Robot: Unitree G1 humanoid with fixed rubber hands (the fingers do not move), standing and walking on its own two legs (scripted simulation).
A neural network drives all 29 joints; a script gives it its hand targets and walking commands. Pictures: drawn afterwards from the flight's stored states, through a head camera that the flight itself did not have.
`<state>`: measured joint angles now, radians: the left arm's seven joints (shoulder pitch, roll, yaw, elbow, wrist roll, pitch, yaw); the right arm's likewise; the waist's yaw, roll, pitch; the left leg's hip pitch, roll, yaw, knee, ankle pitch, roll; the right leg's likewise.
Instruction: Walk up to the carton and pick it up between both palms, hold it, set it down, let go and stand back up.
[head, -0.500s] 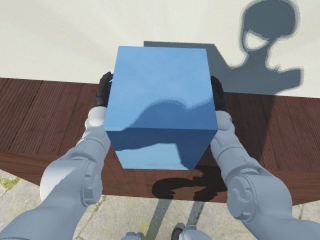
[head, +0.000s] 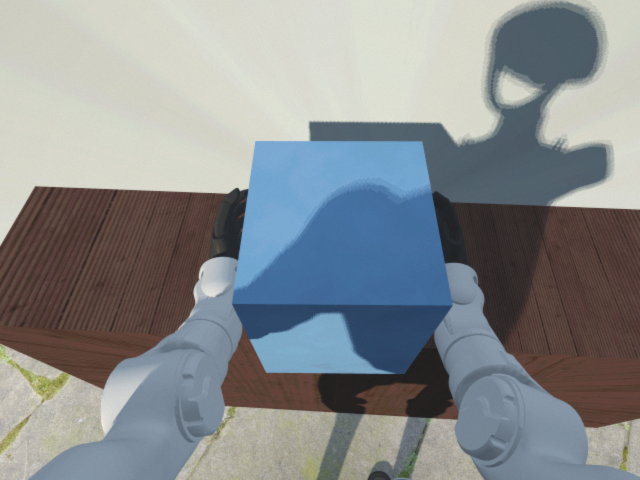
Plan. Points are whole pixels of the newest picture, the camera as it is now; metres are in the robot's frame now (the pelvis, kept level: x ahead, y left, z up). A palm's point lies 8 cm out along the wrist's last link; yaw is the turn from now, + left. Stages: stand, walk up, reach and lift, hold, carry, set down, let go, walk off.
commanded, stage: reach and lift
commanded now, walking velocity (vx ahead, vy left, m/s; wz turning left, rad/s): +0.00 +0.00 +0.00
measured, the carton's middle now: (336, 268) +0.38 +0.00 +0.00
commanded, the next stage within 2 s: none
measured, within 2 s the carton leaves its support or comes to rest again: leaves its support in 1.50 s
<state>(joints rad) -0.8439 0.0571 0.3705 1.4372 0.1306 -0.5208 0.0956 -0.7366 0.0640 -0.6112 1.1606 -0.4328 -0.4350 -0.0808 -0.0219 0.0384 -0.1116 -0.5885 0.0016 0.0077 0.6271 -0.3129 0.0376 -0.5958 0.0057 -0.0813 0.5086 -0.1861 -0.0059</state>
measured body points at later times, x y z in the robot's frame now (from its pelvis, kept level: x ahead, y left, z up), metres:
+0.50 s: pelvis +0.01 +0.00 +0.01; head +0.10 +0.00 +0.45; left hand +0.42 +0.14 +0.01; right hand +0.41 -0.15 +0.02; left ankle -0.02 +0.09 -0.73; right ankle +0.02 -0.12 -0.73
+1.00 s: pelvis +0.01 -0.01 +0.01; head +0.10 +0.01 +0.45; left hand +0.42 +0.14 +0.01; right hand +0.41 -0.15 +0.02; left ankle -0.02 +0.09 -0.73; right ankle +0.02 -0.12 -0.73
